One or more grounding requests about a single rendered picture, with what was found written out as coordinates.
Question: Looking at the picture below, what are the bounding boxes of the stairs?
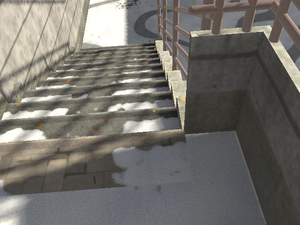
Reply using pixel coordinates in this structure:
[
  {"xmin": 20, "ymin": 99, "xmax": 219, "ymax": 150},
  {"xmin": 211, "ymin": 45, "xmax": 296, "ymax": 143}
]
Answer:
[{"xmin": 0, "ymin": 43, "xmax": 180, "ymax": 143}]

